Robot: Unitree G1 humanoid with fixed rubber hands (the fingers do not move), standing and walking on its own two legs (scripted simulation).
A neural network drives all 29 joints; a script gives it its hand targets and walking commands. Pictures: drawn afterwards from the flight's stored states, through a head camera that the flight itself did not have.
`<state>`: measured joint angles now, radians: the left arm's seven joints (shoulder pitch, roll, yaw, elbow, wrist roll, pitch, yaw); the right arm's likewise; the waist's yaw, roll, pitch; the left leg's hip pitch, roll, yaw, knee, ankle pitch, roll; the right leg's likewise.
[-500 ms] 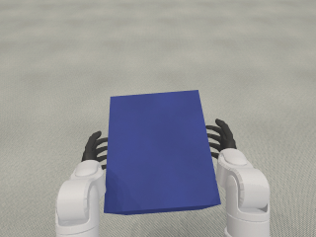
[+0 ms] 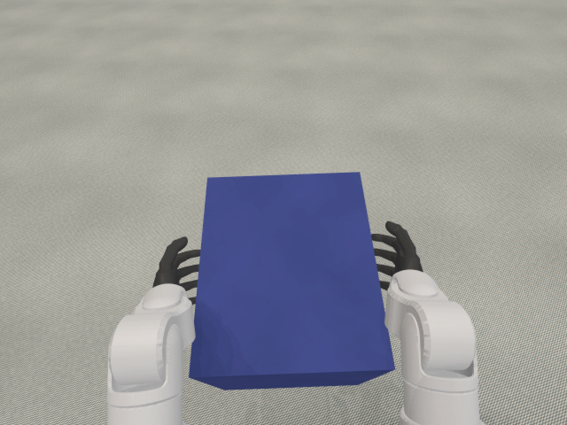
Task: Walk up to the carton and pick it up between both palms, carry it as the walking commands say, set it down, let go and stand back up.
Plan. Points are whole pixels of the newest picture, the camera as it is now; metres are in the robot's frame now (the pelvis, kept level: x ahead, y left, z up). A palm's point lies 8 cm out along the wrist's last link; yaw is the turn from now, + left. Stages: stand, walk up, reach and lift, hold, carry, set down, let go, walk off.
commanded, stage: carry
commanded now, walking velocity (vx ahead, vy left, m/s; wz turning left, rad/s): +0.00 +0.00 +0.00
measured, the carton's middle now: (287, 288) +0.32 +0.00 +0.01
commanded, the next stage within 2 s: none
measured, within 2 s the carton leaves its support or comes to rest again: neither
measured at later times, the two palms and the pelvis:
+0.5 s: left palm (96, 330) +0.22 +0.22 +0.11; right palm (350, 294) +0.24 -0.07 +0.12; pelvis -0.03 +0.06 +0.01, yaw +1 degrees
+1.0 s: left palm (139, 320) +0.23 +0.17 +0.10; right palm (387, 293) +0.25 -0.11 +0.12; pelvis -0.03 +0.03 +0.00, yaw +1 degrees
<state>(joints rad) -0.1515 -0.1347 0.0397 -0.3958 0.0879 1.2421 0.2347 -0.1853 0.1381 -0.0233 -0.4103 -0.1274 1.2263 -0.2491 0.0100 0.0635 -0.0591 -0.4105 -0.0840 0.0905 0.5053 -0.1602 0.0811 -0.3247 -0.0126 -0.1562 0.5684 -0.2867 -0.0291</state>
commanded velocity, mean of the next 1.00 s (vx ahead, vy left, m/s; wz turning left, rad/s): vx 0.00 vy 0.00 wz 0.00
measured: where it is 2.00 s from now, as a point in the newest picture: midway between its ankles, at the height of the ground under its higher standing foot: outside the picture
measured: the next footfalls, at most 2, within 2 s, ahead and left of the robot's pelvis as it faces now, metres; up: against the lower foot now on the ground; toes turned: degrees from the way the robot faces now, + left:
left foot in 0.14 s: +0.07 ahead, +0.14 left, +0.00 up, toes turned -10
